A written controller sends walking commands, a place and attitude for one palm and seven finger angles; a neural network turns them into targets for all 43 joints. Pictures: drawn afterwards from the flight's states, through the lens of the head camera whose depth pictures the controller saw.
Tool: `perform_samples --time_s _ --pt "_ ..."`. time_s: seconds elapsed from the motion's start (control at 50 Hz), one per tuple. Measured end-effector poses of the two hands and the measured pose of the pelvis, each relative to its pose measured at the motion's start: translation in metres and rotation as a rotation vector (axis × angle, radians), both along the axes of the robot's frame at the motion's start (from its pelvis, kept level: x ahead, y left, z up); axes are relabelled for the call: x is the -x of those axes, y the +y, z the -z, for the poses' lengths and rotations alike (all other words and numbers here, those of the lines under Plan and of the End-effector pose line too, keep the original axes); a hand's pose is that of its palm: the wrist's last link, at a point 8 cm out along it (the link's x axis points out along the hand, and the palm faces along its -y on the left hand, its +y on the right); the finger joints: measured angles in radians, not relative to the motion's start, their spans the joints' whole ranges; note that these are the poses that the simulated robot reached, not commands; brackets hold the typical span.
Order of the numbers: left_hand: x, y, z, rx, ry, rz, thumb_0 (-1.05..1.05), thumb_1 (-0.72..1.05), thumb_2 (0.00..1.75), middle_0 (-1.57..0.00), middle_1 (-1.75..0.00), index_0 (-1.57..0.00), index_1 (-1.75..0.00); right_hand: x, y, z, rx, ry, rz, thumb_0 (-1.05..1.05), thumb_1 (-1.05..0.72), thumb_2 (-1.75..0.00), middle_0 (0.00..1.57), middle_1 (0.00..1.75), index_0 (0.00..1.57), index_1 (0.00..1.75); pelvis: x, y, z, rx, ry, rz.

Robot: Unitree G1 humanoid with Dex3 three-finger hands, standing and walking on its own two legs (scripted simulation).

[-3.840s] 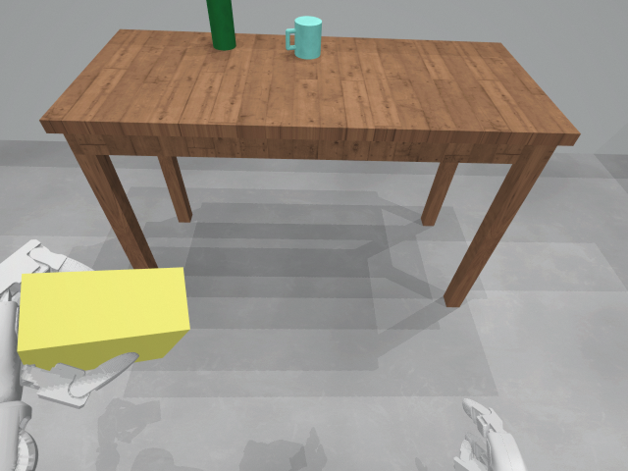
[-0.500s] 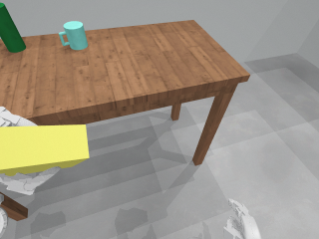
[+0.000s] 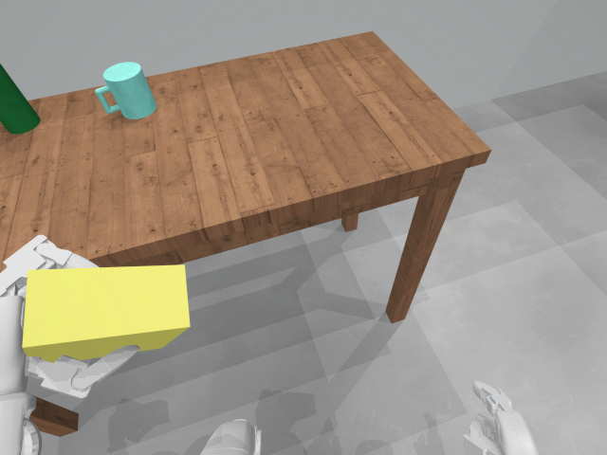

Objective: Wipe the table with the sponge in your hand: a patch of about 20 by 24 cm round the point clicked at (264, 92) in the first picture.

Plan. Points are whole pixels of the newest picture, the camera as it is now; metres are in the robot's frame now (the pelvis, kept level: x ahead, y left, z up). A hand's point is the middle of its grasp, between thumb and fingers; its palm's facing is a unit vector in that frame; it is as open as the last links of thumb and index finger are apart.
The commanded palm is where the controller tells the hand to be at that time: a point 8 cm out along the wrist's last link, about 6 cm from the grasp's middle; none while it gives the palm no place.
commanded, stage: take the last steps up to it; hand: left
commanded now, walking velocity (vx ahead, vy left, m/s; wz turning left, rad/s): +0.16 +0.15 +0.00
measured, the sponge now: (130, 314) +0.23 +0.18 +0.14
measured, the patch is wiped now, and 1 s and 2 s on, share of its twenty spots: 0.00 0.00 0.00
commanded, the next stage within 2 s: come to a stop and stand still in 0.02 s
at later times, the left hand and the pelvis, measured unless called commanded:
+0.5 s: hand (36, 293) +0.24 +0.25 +0.18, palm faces +0.34 -0.86 -0.38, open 10.2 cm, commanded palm +0.18 +0.31 +0.17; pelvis +0.01 +0.03 -0.01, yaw -2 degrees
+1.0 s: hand (46, 365) +0.17 +0.21 +0.17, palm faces +0.35 -0.80 -0.48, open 10.2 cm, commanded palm +0.12 +0.27 +0.17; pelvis -0.04 -0.01 +0.00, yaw +0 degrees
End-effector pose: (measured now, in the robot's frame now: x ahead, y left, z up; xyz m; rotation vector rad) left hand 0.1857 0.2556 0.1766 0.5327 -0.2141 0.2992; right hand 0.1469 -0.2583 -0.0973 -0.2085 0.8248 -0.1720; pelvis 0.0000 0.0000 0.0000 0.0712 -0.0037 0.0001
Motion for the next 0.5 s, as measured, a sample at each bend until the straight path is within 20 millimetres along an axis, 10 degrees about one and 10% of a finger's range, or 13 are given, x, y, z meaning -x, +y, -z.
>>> perform_samples --time_s 0.16,0.32,0.5 --pt "-0.014 0.026 -0.032 -0.132 -0.064 0.034 -0.01 -0.5 0.99 -0.72 -1.35 -0.74 -1.34 -0.016 0.007 -0.012 0.039 -0.006 0.036 0.01 -0.91 -0.9 0.2 0.3 0.2 0.3 -0.022 0.019 -0.001 0.004 0.009 0.013" --pt "-0.037 0.076 0.006 0.003 -0.117 -0.038 -0.01 -0.5 0.99 -0.72 -1.35 -0.74 -1.35 -0.036 0.069 -0.004 -0.004 -0.038 0.024 0.01 -0.9 -0.9 0.2 0.3 0.2 0.3 -0.037 0.046 0.015 0.032 -0.03 0.033" --pt "-0.013 0.038 -0.015 0.038 -0.16 0.07 -0.01 -0.5 0.99 -0.72 -1.35 -0.74 -1.35 -0.035 0.11 -0.02 -0.107 -0.126 -0.122 0.01 -0.9 -0.9 0.21 0.3 0.2 0.3 -0.013 0.033 0.008 0.085 -0.031 0.036"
